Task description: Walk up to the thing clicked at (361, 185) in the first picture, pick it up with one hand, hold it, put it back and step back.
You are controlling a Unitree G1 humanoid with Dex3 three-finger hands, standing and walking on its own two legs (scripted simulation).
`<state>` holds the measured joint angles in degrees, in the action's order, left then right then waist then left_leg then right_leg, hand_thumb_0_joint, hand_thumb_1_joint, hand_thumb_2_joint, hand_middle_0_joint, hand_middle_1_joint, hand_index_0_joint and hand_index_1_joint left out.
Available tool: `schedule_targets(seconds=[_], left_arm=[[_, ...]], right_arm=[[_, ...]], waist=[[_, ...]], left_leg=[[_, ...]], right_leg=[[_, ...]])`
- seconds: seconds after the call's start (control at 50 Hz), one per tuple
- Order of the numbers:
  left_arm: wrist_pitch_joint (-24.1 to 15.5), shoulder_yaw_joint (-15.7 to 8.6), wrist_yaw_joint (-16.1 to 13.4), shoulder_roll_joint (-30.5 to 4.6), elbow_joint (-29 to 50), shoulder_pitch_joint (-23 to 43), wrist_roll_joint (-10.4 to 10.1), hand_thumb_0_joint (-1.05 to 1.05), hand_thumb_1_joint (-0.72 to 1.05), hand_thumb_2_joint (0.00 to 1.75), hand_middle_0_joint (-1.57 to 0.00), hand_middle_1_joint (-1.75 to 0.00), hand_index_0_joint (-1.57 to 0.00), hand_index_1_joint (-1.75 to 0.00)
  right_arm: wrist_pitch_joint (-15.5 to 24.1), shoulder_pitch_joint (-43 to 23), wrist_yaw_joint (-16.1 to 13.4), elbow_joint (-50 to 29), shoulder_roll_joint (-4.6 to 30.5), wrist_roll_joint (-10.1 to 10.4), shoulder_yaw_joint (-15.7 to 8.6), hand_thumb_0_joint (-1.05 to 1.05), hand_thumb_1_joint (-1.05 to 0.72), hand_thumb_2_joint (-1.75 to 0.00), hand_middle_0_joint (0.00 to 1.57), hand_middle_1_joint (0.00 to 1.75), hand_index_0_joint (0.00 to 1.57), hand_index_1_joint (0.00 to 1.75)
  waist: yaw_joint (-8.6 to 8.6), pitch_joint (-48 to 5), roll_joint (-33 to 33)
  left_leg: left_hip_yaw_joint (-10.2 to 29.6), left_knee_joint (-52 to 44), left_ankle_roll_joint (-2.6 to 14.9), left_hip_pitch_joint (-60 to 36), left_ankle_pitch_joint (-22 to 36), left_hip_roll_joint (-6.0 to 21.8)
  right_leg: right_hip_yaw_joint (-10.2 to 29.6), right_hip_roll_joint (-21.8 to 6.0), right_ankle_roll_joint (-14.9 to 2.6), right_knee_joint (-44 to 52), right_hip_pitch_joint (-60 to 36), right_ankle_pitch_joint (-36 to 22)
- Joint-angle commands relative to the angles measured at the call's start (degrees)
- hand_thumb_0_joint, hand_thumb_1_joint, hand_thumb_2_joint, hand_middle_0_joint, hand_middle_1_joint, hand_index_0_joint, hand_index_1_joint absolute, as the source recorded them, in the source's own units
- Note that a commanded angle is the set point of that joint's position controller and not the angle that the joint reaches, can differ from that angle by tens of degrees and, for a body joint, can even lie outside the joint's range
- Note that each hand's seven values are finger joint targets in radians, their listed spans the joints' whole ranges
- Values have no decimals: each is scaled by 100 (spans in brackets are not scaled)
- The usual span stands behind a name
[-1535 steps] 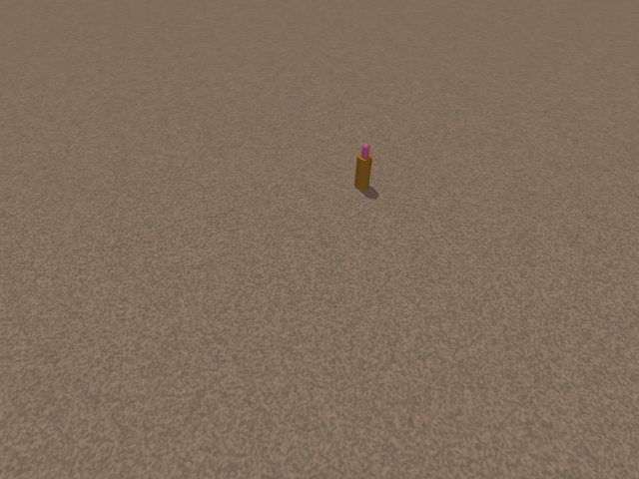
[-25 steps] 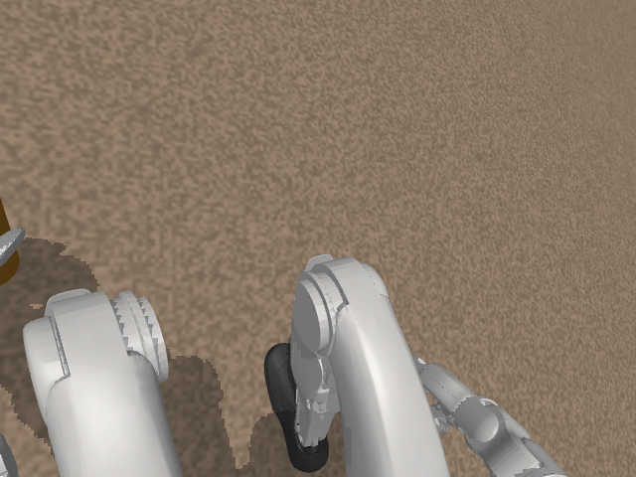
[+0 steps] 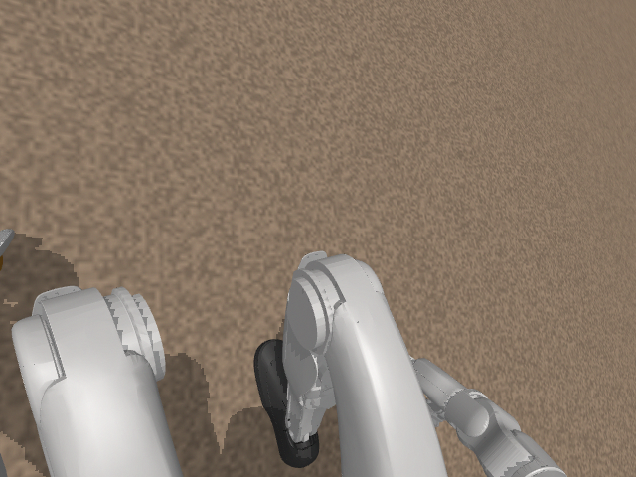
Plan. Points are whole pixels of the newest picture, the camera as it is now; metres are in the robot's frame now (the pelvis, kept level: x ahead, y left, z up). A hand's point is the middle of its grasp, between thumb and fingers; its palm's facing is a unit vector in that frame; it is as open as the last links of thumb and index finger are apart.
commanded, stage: loosen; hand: left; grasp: from the side
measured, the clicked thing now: out of the picture +0.41 +0.29 -0.16
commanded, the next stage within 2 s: open in 0.02 s
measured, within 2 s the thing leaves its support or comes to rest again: rests again in 0.34 s
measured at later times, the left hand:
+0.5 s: hand out of the picture +0.40 +0.29 -0.15, palm faces +0.38 -0.92 +0.03, open 15.7 cm
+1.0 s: hand out of the picture +0.40 +0.37 -0.05, palm faces +0.36 -0.92 -0.13, open 17.6 cm
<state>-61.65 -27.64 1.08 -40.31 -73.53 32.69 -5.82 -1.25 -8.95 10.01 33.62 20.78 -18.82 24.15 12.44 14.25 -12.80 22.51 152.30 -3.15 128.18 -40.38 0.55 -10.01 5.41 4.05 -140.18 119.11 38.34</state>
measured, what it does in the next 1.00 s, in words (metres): stands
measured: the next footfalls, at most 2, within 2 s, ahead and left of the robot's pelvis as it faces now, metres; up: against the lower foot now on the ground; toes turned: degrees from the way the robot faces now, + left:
none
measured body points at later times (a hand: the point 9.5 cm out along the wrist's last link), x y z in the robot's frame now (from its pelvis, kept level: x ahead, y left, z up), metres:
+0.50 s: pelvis +0.00 +0.00 +0.00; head +0.21 +0.19 +0.35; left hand +0.38 +0.34 -0.15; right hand +0.18 -0.23 -0.04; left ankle +0.08 +0.13 -0.25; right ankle +0.13 -0.13 -0.25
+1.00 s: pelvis +0.00 +0.00 +0.03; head +0.19 +0.16 +0.41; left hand +0.38 +0.42 -0.04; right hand +0.19 -0.24 -0.04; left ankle +0.08 +0.13 -0.25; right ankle +0.13 -0.13 -0.25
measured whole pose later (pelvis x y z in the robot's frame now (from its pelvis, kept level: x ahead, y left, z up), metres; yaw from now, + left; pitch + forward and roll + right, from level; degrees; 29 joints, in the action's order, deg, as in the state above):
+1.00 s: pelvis +0.00 +0.00 +0.03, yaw +2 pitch +21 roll -14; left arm -41.8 -28.6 8.9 -42.1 -58.3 33.5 -3.3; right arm -5.5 -1.4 7.0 34.7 17.6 -10.2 14.4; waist 8.7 3.9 -7.0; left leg 17.3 145.4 -1.6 129.2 -39.4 1.5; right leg -7.4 3.2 2.8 -135.9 120.0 39.2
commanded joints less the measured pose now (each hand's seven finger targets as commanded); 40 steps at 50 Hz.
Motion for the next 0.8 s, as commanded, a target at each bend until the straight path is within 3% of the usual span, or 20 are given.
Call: schedule_targets(seconds=[0.0, 0.04, 0.08, 0.1, 0.14, 0.22, 0.28, 0.32, 0.34, 0.38, 0.4, 0.44, 0.48, 0.58, 0.62, 0.68, 0.72, 0.78], left_arm=[[-388, -49, -70, -863, 689, 931, 16, 0, 19, 107, -125, -122, -127, -122], [-430, 58, -76, -808, 801, 1155, 6, 0, 3, 91, -109, -106, -111, -106], [-440, 14, -77, -866, 771, 1147, -56, 0, -7, 75, -97, -90, -99, -90], [-465, 110, -54, -693, 797, 1227, -86, 0, -12, 67, -92, -82, -94, -82], [-483, -13, -65, -872, 758, 1150, -70, 0, -28, 51, -76, -66, -78, -66], [-472, 39, -52, -855, 696, 1071, -30, 0, -50, 23, -53, -38, -54, -38], [-473, -24, -85, -894, 761, 1089, -50, 0, -58, 17, -45, -31, -45, -30], [-477, 84, -77, -745, 704, 1068, -47, 0, -61, 12, -38, -24, -38, -24], [-488, -16, -106, -918, 808, 1093, -27, 0, -61, 11, -35, -21, -35, -21], [-483, 109, -105, -770, 680, 1100, -16, 0, -61, 7, -30, -16, -30, -16], [-485, 61, -122, -732, 675, 1026, -25, 0, -61, 7, -27, -14, -27, -14], [-538, 28, -140, -922, 939, 1276, -4, 0, -61, 0, -19, -5, -18, -6], [-520, 132, -136, -773, 702, 1133, 8, 0, -61, 0, -14, 0, -14, 0], [-451, -222, -92, -1204, 1022, 932, 72, 0, -61, 5, -7, -2, -7, -2], [-407, -353, -49, -1380, 1555, 1069, 80, 0, -59, 5, -7, -1, -7, -1], [-156, -550, 66, -1656, 2473, 1110, 53, 0, -60, 4, -6, -1, -6, -1], [157, -252, 277, -1191, 2404, 869, -22, 0, -59, 5, -6, -2, -6, -2], [648, -264, 526, -1219, 2673, 1048, -144, 0, -61, 4, -5, -2, -6, -2]], right_arm=[[-6, 141, -137, -151, 1927, -29, -696, 0, -91, -90, 20, 30, 20, 30], [-3, 144, -124, -159, 1909, -42, -661, 0, -91, -89, 20, 30, 20, 30], [12, 113, -137, -160, 1900, -28, -650, 0, -91, -89, 20, 30, 20, 30], [13, 95, -130, -184, 1877, -27, -633, 0, -91, -89, 20, 30, 20, 30], [24, 61, -133, -182, 1887, -30, -640, 0, -91, -90, 20, 30, 20, 30], [-9, 107, -133, -149, 1850, -51, -599, 0, -92, -90, 20, 30, 20, 30], [1, 74, -139, -197, 1864, -53, -601, 0, -91, -90, 20, 30, 20, 30], [-20, 141, -136, -101, 1842, -54, -594, 0, -92, -90, 20, 30, 20, 30], [-9, 118, -136, -187, 1865, -64, -593, 0, -91, -90, 20, 30, 20, 30], [-26, 80, -132, -129, 1841, -43, -580, 0, -91, -90, 20, 30, 20, 30], [-31, 138, -125, -122, 1846, -57, -590, 0, -92, -90, 20, 30, 20, 30], [-38, 118, -132, -132, 1857, -63, -598, 0, -92, -90, 20, 30, 20, 30], [-53, 110, -119, -112, 1870, -61, -585, 0, -92, -90, 20, 30, 20, 30], [-117, 154, -153, -100, 1839, -67, -622, 0, -89, -90, 20, 30, 20, 30], [-148, 221, -156, -122, 1851, -44, -679, 0, -90, -90, 20, 30, 20, 30], [-204, 398, -190, -144, 1819, 67, -873, 0, -90, -90, 20, 30, 20, 30], [-245, 537, -217, -80, 1764, 192, -997, 0, -90, -90, 20, 30, 20, 30], [-277, 792, -316, -25, 1658, 398, -1154, 0, -90, -90, 20, 30, 20, 30]], waist=[[405, -3329, 2724], [492, -3342, 2751], [475, -3309, 2672], [518, -3262, 2659], [436, -3205, 2655], [413, -3191, 2764], [406, -3225, 2730], [437, -3176, 2765], [409, -3236, 2816], [459, -3027, 2805], [443, -3141, 2796], [444, -3177, 2913], [493, -3099, 2856], [271, -3340, 3044], [214, -3533, 3358], [40, -4039, 3753], [71, -3984, 3856], [51, -4057, 3485]], left_leg=[[-798, -1839, 104, -2353, 699, 314], [-773, -1837, 110, -2350, 716, 309], [-784, -1778, 135, -2239, 655, 300], [-774, -1814, 126, -2240, 588, 299], [-780, -1816, 134, -2193, 467, 307], [-782, -1861, 113, -2227, 466, 319], [-771, -1837, 127, -2232, 547, 312], [-754, -1861, 106, -2277, 552, 320], [-742, -1877, 101, -2319, 615, 324], [-698, -1945, 94, -2242, 449, 328], [-683, -1968, 78, -2361, 528, 331], [-680, -1945, 78, -2432, 557, 341], [-648, -1961, 77, -2375, 537, 338], [-743, -1973, 82, -2525, 698, 366], [-722, -2139, 38, -2717, 742, 382], [-819, -2253, 30, -3004, 890, 382], [-867, -2386, 18, -3004, 900, 356], [-975, -2346, 126, -2610, 777, 341]], right_leg=[[-898, 127, -434, 987, -1428, -1185], [-900, 135, -431, 999, -1457, -1224], [-876, 152, -429, 1032, -1423, -1207], [-904, 145, -421, 1038, -1409, -1143], [-905, 157, -430, 1055, -1343, -1024], [-919, 165, -446, 1058, -1364, -987], [-907, 174, -439, 1071, -1413, -1090], [-921, 166, -438, 1054, -1375, -1076], [-927, 174, -451, 1038, -1397, -1109], [-971, 160, -452, 1015, -1253, -955], [-967, 164, -449, 1032, -1327, -1023], [-946, 163, -450, 1015, -1279, -1054], [-947, 148, -443, 1000, -1260, -1030], [-856, 140, -448, 1038, -1436, -1120], [-852, 110, -475, 976, -1395, -1108], [-699, 66, -512, 1003, -1393, -1228], [-628, 37, -536, 1020, -1217, -1218], [-499, 21, -520, 1205, -1227, -1199]])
